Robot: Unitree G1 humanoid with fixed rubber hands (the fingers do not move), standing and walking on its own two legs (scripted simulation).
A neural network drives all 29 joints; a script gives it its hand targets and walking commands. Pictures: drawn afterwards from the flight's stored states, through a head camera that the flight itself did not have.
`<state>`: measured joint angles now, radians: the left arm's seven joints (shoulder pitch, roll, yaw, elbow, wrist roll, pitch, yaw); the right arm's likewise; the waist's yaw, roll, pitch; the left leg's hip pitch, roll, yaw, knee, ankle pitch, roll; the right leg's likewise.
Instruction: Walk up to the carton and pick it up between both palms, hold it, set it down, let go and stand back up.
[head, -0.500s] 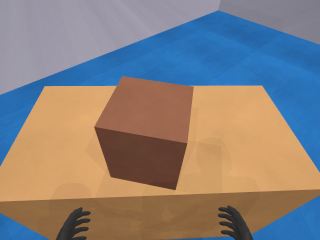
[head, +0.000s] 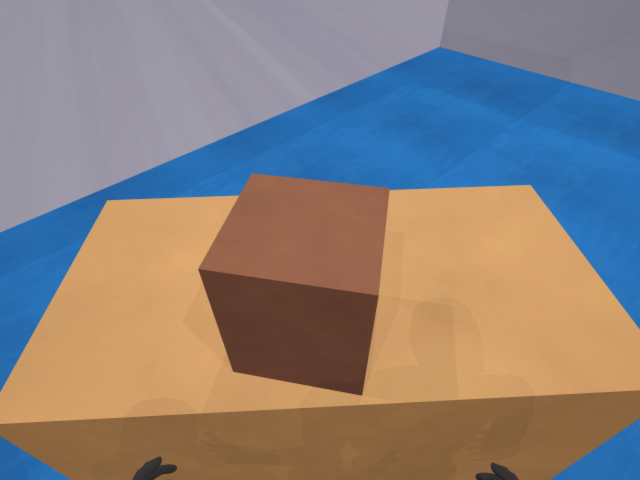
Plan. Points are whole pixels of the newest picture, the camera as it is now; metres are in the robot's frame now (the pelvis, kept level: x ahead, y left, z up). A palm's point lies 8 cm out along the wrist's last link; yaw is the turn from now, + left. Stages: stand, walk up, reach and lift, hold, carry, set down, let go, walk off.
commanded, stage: stand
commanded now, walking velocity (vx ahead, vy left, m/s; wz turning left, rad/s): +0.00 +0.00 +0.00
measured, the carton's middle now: (307, 284) +0.40 +0.02 +0.02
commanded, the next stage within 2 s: none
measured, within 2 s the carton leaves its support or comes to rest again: neither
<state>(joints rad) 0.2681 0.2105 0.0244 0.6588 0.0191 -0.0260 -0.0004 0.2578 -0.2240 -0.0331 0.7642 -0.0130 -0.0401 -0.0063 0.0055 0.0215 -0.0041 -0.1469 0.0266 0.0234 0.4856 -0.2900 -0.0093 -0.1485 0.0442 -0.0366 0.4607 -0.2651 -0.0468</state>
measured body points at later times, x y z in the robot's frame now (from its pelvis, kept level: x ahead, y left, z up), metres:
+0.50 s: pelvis -0.04 +0.00 +0.00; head -0.05 -0.01 +0.45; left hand +0.02 +0.25 -0.12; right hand +0.02 -0.25 -0.14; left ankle -0.02 +0.12 -0.74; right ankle -0.01 -0.09 -0.74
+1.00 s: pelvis -0.06 -0.01 +0.00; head -0.06 -0.01 +0.45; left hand -0.03 +0.25 -0.14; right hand -0.04 -0.25 -0.15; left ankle -0.02 +0.12 -0.74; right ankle -0.01 -0.09 -0.74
